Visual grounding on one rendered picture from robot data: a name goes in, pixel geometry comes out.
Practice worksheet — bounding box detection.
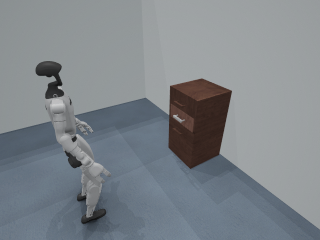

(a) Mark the left robot hand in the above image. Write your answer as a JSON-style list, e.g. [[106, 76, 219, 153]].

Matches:
[[76, 121, 93, 136]]

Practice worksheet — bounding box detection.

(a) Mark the robot right thigh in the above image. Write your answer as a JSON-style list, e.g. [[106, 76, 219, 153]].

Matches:
[[68, 153, 101, 191]]

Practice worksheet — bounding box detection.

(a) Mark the drawer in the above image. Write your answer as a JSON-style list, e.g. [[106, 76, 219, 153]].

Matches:
[[170, 104, 194, 133]]

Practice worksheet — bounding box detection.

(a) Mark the cabinet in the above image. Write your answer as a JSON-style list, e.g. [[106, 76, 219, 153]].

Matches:
[[168, 78, 232, 169]]

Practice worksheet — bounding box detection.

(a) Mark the robot right upper arm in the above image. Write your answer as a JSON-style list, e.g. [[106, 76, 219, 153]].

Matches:
[[50, 99, 72, 144]]

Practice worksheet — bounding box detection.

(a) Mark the right robot foot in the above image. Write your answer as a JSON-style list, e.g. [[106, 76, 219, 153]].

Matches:
[[81, 209, 106, 224]]

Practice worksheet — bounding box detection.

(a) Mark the right robot forearm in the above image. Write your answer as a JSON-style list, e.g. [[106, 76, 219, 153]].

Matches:
[[59, 135, 94, 168]]

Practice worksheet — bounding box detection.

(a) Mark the left robot forearm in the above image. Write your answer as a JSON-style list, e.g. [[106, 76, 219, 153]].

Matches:
[[74, 117, 81, 126]]

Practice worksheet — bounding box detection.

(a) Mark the right robot hand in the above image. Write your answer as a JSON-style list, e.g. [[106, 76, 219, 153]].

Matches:
[[88, 162, 111, 183]]

